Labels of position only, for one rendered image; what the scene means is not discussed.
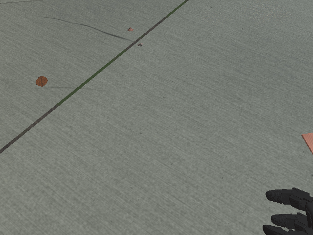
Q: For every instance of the right robot hand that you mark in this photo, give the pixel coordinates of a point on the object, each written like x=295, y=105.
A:
x=302, y=224

